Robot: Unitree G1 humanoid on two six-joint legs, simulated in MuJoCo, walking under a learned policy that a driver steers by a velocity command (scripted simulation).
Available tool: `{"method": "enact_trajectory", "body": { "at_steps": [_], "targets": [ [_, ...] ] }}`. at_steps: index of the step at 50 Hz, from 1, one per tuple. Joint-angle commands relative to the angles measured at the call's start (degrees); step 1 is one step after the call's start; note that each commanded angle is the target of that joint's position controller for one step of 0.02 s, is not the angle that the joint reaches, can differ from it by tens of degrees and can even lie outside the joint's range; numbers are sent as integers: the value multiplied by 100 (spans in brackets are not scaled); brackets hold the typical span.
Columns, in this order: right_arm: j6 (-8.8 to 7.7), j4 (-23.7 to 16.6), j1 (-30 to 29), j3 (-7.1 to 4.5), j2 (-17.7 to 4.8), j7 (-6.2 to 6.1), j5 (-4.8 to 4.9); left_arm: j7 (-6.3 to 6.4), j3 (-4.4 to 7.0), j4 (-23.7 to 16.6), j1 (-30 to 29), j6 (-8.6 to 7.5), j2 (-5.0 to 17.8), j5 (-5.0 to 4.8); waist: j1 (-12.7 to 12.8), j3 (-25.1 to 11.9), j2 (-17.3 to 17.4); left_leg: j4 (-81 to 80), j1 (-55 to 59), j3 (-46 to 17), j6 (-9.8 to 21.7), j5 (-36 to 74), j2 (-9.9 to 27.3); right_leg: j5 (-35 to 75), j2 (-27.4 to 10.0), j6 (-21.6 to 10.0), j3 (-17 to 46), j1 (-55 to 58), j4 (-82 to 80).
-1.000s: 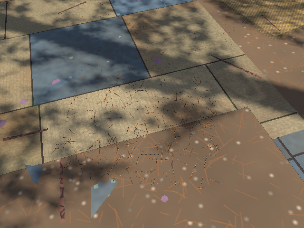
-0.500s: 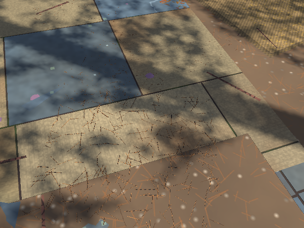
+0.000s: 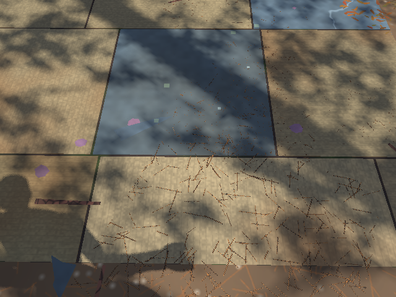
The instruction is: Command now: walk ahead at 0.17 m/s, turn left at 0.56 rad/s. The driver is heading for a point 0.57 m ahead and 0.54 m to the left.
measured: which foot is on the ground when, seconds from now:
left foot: up 0.00-0.14, down 0.16-0.60, up 0.62-1.00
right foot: down 0.00-0.18, up 0.20-0.56, down 0.58-1.00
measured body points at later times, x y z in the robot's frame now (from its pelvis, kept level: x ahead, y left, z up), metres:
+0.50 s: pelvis +0.10 +0.02 -0.01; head +0.14 +0.04 +0.44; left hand +0.19 +0.33 -0.12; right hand +0.34 -0.21 -0.09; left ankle +0.15 +0.13 -0.75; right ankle +0.17 -0.12 -0.72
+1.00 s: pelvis +0.11 +0.02 -0.01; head +0.13 +0.05 +0.44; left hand +0.04 +0.33 -0.11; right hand +0.41 -0.10 -0.09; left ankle +0.04 +0.11 -0.73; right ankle +0.17 -0.11 -0.74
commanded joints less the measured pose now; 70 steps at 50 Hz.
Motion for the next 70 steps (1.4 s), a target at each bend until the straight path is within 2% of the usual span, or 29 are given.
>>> {"method": "enact_trajectory", "body": {
  "at_steps": [1, 6, 8, 9, 10, 11, 12, 13, 17, 25, 29, 30, 31, 32, 33, 36, 40, 43, 47, 50, 51, 52, 53, 54, 55, 56, 59, 62, 70],
  "targets": [
    [8, -342, 271, -18, -142, 135, -18, 80, 220, -444, -611, -4, 929, -85, -209, -769, -713, -776, 906, 78, 69, 832, 48, 3020, -1494, -911, 271, 95, -443],
    [119, -664, 15, -187, -456, 272, -37, 52, 315, -379, -588, 161, 1162, -299, -278, -708, -691, -1687, 1234, 319, 434, 287, -172, 2699, -1695, -631, 171, 487, 501],
    [93, -508, 773, -396, -875, 164, -74, 38, 261, -305, -295, 200, 929, -252, -616, -1115, -81, -2567, 2653, 217, 834, 1798, -434, 2348, -1135, -124, -176, -8, 2194],
    [93, -593, 993, -539, -1579, 13, -92, 7, 123, -493, -112, 194, 570, 68, -450, -1443, 1469, -2434, 3937, -1702, 1505, 4790, 955, -1034, -490, 362, -345, -1567, 4079],
    [16, -845, 692, -442, -1547, 38, -214, -13, 53, -617, 8, 217, 568, 101, -327, -2292, 1592, -2759, 4411, -3509, 2712, 3852, 1877, -3158, 223, 557, 731, -2617, 5496],
    [-60, -880, 563, -342, -1149, 118, -142, -25, 139, -553, -331, 259, 917, -47, -571, -2189, 628, -2961, 4100, -3038, 2484, 3217, 1608, -2818, -26, 497, 1319, -2761, 5703],
    [-117, -827, 356, -281, -976, 122, -77, -3, 136, -628, -549, 287, 893, -115, -445, -1721, 392, -2962, 3695, -2494, 2138, 2707, 1309, -2404, -156, 408, 1331, -2857, 5542],
    [-116, -801, 170, -256, -869, 105, -13, 62, 137, -562, -574, 318, 832, -50, -334, -1440, 23, -3027, 3301, -2190, 1836, 2186, 1036, -2042, -288, 412, 1352, -2831, 5139],
    [-15, -882, -233, -239, -845, -41, -121, 119, 120, -518, -448, 410, 726, -13, -92, -1330, 400, -3192, 2370, -1793, 1665, 1978, 576, -1409, -106, 584, 1247, -2008, 4086],
    [118, -838, -223, -284, -896, -83, -75, 52, 91, -632, -641, 390, 634, -60, -298, -1237, 664, -3167, 2075, -2458, 1490, 257, 380, -1092, 144, 557, 1374, -1341, 2363],
    [202, -829, -270, -246, -771, -106, 48, -23, 191, -512, -83, 308, 733, -19, -32, -1167, 578, -2670, 1652, -2482, 1014, -132, -27, -205, -40, 175, 1324, -193, 529],
    [207, -827, -48, -168, -464, -110, 11, 12, 284, -541, 72, 332, 1145, 89, -149, -1228, -417, -1530, 955, -1824, 653, -1342, -560, -155, -1253, -246, 2393, 385, 59],
    [144, -1002, -149, -235, -606, -118, 56, 10, 351, -559, -124, 354, 1503, 261, -263, -758, -1999, -240, -19, -672, 335, -2320, -1361, 457, -2227, -1140, 3840, -112, -410],
    [97, -865, 21, -373, -1031, -113, -61, 50, 273, -773, -494, 308, 1192, 276, -315, -705, -1490, 913, 68, -927, 140, -2150, -944, 704, -2361, -1364, 3758, -351, -361],
    [126, -694, 178, -438, -1121, -91, -14, 107, 195, -855, -834, 300, 901, 195, -465, -662, -1123, 1361, 118, -863, 68, -1771, -903, 813, -2020, -1121, 3096, -402, -214],
    [273, -503, 343, -342, -675, -108, 2, 197, 113, -904, -891, 334, 675, 0, -390, -533, -896, 2017, -96, -586, -227, -1131, -774, 1144, -1451, -867, 2017, -93, -52],
    [254, -817, -306, -208, -431, -63, 64, 253, 188, -803, -316, 453, 858, 56, 60, -662, -1138, 907, -258, -201, -431, -992, -460, 1505, -1527, -1044, 1628, 795, -20],
    [237, -961, -483, -103, -329, 37, 36, 210, 306, -752, -89, 475, 1144, -46, 252, -800, -1256, -5, 222, 128, -319, -1135, -243, -289, -1706, -1042, 1604, 756, -390],
    [170, -923, -350, -104, -422, 154, 47, 78, 372, -713, -142, 369, 1307, -164, 139, -591, -1243, -1139, 1169, 500, 91, -1170, -274, -1182, -1806, -911, 1370, 171, -596],
    [157, -646, 296, -170, -414, 162, 6, 14, 325, -650, -361, 356, 1153, -265, -338, -681, -969, -2701, 2438, 752, 422, -245, -579, 317, -1596, -572, 755, -164, 450],
    [163, -502, 812, -303, -696, 108, 26, -2, 235, -604, -210, 338, 848, -214, -509, -1036, -440, -2967, 3469, 283, 618, 209, -433, 425, -1287, -199, 274, -683, 1585],
    [145, -540, 1176, -438, -1341, 3, 42, -24, 45, -876, -340, 314, 314, 125, -469, -1232, 1252, -2920, 4574, -1806, 1147, 2250, 1019, -2167, -628, 369, -124, -2404, 3698],
    [-7, -704, 1045, -432, -1540, 66, -91, 3, 94, -1140, -625, 245, 541, 113, -557, -1238, 1470, -3157, 4217, -3215, 2302, 2329, 1864, -2921, -57, 558, 671, -3515, 4665],
    [-123, -701, 936, -323, -1122, 115, -94, 11, 194, -1121, -838, 230, 898, -14, -663, -1076, 829, -3213, 4176, -2695, 2262, 2435, 1618, -2643, -293, 546, 1064, -3601, 5056],
    [-170, -638, 715, -254, -948, 97, -48, -2, 229, -1110, -837, 231, 983, -58, -486, -859, 726, -3159, 3979, -2162, 1980, 2503, 1308, -2124, -399, 491, 1129, -3603, 4951],
    [-153, -670, 483, -228, -858, 62, 9, 28, 244, -1000, -782, 240, 980, -6, -393, -791, 407, -3169, 3800, -1879, 1742, 2380, 1047, -1723, -467, 495, 1154, -3511, 4761],
    [-71, -739, 91, -166, -849, -80, -55, 37, 215, -912, -596, 284, 828, 35, -147, -822, 457, -3234, 3285, -1470, 1607, 3185, 731, -803, -278, 653, 1094, -2897, 4341],
    [-18, -651, 166, -179, -907, -153, -36, 63, 152, -908, -686, 313, 652, 14, -195, -876, 428, -3114, 3142, -1366, 1546, 3155, 574, -527, -93, 751, 1094, -2591, 3502],
    [134, -555, 104, -207, -1005, -159, 23, -41, 146, -1102, -1103, 253, 676, -42, -340, -861, 585, -2485, 2871, -2226, 1409, 2823, 516, -596, 240, 607, 1299, -1798, 2016]
  ]
}}
Velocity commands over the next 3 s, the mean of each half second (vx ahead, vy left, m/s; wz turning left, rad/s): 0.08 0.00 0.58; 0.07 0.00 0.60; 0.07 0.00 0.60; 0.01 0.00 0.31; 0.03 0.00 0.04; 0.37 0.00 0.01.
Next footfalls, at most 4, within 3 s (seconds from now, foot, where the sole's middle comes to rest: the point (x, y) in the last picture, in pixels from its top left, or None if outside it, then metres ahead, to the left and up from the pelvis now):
0.16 left None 0.19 0.13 -0.78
0.58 right None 0.21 -0.09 -0.78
1.02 left None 0.07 0.14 -0.78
1.48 right None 0.31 0.09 -0.78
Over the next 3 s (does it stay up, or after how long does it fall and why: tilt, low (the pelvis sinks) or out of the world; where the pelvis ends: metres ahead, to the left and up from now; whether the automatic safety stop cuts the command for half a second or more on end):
stays up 0.31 0.26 0.00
